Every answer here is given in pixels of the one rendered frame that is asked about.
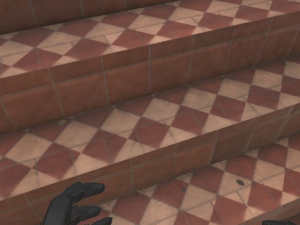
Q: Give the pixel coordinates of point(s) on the robot left hand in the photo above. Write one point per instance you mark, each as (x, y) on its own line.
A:
(61, 211)

